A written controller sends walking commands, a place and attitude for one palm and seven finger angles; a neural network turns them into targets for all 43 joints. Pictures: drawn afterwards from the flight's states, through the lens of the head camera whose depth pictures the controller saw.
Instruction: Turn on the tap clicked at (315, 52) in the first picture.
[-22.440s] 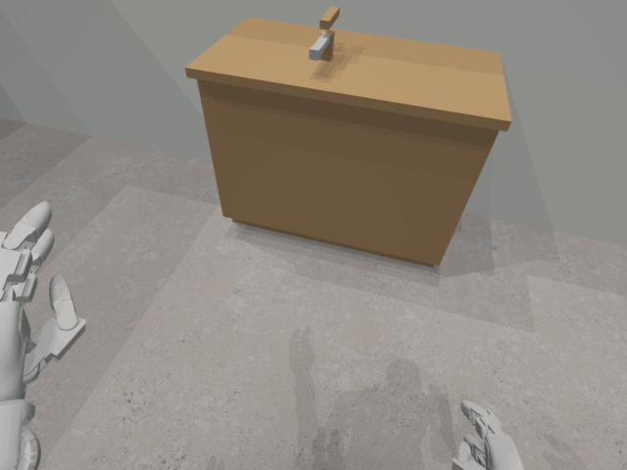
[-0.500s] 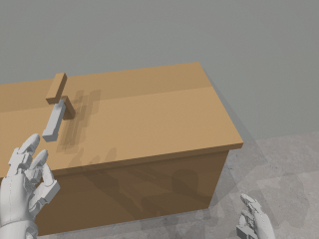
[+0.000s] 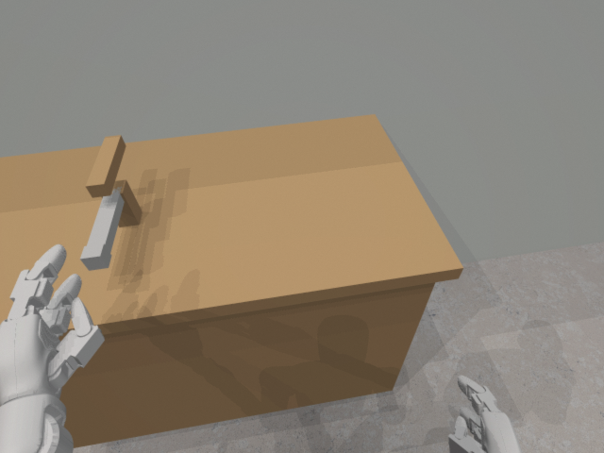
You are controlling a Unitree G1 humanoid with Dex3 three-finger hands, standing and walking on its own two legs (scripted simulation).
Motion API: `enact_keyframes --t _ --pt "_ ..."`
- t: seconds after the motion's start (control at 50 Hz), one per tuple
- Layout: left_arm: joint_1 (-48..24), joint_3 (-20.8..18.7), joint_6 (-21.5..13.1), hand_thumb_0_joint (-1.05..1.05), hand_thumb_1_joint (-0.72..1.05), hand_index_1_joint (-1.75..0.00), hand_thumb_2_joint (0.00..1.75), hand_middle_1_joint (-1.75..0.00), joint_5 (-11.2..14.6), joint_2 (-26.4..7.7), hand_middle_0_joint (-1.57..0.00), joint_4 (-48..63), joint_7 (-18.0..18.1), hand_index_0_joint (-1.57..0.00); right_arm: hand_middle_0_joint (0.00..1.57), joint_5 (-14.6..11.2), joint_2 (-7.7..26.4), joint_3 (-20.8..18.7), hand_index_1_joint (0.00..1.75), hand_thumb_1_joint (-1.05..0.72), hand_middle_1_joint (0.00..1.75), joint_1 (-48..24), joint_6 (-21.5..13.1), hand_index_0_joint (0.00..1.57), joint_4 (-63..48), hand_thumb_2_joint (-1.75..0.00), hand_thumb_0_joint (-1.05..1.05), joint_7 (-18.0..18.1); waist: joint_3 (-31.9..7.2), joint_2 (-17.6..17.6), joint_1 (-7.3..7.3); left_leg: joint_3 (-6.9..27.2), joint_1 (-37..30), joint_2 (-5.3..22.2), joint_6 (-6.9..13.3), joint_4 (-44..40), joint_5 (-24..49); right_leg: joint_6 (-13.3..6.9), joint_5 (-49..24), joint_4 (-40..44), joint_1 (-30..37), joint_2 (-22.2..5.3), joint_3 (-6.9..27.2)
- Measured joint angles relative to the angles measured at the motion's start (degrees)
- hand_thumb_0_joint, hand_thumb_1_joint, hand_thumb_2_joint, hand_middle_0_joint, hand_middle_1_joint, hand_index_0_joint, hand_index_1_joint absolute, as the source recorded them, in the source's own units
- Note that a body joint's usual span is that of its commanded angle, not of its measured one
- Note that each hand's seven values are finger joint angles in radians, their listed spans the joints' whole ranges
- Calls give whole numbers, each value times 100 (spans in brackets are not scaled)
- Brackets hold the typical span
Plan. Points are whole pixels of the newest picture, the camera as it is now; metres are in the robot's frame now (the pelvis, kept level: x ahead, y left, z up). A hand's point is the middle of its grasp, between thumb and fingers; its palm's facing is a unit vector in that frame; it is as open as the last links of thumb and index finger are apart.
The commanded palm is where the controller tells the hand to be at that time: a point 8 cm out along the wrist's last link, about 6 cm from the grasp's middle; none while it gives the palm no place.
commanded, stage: reach beside the lever's end, fingers flat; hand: left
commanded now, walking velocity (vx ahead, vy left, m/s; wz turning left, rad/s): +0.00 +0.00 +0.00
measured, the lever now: (96, 257) +0.35 +0.35 +0.07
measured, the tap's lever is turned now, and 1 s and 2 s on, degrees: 0 0 0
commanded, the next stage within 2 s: none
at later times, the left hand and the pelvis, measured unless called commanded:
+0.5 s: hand (92, 301) +0.26 +0.29 +0.10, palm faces +0.49 -0.86 -0.13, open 7.6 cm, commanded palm +0.21 +0.34 +0.10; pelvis -0.01 +0.01 +0.00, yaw -1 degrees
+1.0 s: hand (73, 283) +0.29 +0.34 +0.08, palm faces +0.52 -0.84 -0.12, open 7.7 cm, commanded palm +0.25 +0.38 +0.08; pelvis +0.00 +0.01 +0.00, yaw +0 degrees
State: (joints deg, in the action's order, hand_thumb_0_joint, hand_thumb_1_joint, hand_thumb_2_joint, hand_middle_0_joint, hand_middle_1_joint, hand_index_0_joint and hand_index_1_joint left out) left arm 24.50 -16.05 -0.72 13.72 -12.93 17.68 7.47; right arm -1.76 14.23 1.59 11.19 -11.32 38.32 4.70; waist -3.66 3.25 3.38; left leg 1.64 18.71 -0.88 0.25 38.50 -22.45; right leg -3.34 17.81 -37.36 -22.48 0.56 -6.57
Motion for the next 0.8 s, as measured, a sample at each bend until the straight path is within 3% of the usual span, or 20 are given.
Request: enact_keyframes --t 0.26,0.5,0.66,0.8 --pt "-848 -313 -176 2 90 -28 90 -28 -48 -127 -19 -968 70 -19 20 9 -21 12 30 -90 30 -108 39 20 156 -90 1 27 128 -71 -70 -2 150 -16 24 18 102 16 -141 58 -111 -16 -2" --pt "-1593 -510 -243 2 90 -25 90 -25 -20 -292 -18 -1972 -190 -18 20 -2 7 0 30 -90 30 -122 77 20 212 -90 1 52 86 -49 -141 -79 240 -25 58 -43 128 49 -183 97 -236 -18 77" --pt "-1750 -701 -588 2 90 -23 90 -23 -55 -347 -18 -2364 -261 -18 20 14 54 -55 30 -90 30 -18 104 20 213 -90 1 27 56 -80 -142 -87 316 -24 60 9 69 55 -121 32 -320 -18 87" --pt "-2101 -989 -667 2 90 -22 90 -21 2 -569 -17 -2937 -522 -17 20 2 70 -65 30 -90 30 -14 166 20 261 -90 1 65 62 -124 -166 -60 441 -4 55 87 29 44 -94 -10 -424 0 58"
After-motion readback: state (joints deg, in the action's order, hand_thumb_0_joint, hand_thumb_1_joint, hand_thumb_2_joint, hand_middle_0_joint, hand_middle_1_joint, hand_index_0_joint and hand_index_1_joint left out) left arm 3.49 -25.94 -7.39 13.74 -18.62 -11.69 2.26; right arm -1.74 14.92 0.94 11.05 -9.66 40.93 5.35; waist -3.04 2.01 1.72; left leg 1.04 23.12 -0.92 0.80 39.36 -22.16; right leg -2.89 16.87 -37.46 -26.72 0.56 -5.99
